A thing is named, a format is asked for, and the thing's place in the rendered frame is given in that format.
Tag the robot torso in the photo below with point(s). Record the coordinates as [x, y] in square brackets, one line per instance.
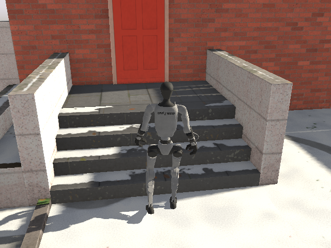
[165, 125]

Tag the right robot thigh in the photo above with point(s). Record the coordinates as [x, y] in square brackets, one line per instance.
[177, 151]

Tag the robot right upper arm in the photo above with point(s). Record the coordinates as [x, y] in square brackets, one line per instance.
[185, 118]

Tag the left robot forearm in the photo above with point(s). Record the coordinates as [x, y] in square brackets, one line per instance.
[140, 133]

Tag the robot left upper arm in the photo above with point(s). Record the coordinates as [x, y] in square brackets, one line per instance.
[147, 115]

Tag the robot left hand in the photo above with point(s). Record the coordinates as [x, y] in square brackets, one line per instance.
[137, 142]

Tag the right robot forearm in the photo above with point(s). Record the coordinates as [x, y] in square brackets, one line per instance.
[191, 137]

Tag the robot right hand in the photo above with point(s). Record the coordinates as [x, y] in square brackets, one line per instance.
[190, 147]

